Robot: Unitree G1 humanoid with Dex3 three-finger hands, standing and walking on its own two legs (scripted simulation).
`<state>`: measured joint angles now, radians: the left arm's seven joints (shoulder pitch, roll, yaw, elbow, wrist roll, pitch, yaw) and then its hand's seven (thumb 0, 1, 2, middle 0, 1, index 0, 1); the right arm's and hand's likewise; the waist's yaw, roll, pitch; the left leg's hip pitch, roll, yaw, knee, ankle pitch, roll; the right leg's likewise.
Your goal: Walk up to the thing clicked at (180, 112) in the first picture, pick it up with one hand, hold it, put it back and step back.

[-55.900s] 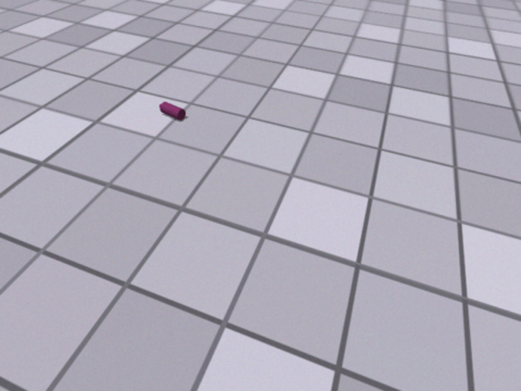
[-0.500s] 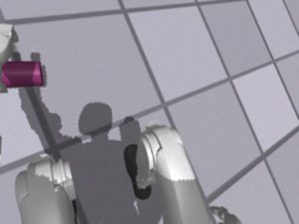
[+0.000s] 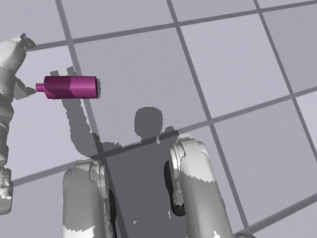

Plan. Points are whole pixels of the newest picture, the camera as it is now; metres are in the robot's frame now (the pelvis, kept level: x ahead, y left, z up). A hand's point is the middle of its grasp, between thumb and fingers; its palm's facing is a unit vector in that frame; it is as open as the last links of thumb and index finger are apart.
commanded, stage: home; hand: left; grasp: from above
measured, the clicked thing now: (67, 87) +0.57 +0.20 -0.35
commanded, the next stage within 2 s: none
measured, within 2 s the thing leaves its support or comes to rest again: neither
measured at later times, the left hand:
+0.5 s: hand out of the picture +0.34 +0.18 +0.09, palm faces -0.13 -0.85 -0.51, open 7.5 cm
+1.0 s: hand out of the picture +0.25 +0.15 +0.27, palm faces +0.15 -0.97 -0.21, open 7.4 cm
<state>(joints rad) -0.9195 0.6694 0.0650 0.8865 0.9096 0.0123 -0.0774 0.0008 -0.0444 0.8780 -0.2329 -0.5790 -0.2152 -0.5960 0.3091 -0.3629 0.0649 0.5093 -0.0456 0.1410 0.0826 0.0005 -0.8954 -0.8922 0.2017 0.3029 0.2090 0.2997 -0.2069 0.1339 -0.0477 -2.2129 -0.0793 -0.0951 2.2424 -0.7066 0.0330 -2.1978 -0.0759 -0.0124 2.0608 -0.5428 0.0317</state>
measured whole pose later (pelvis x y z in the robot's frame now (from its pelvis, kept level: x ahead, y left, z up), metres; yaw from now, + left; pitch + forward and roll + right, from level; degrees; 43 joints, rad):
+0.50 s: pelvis +0.02 -0.02 +0.19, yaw +5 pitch +26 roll -3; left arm -0.28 0.30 -0.02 0.57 0.26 0.23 0.11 0.01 0.88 0.90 -0.22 -0.30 -0.21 -0.31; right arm 0.10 -0.22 0.03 0.58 0.04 -0.04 -0.04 0.00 -0.90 -0.90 0.20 0.30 0.21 0.30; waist -0.10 0.03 -0.21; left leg -1.42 -0.03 -0.07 1.60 -0.64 -0.01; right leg -1.46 -0.06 -0.01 1.50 -0.49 0.04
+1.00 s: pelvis +0.08 -0.04 +0.33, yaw +5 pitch +12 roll -2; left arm 0.41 0.21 0.03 -0.01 -0.07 0.41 0.06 0.01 0.90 0.90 -0.21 -0.30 -0.20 -0.30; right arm 0.28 -0.24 0.02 0.54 0.04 -0.15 -0.17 0.01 -0.91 -0.90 0.20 0.30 0.21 0.30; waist -0.06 0.05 -0.19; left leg -0.70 0.03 -0.08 1.01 -0.52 -0.03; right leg -0.75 -0.01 -0.05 0.94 -0.40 0.01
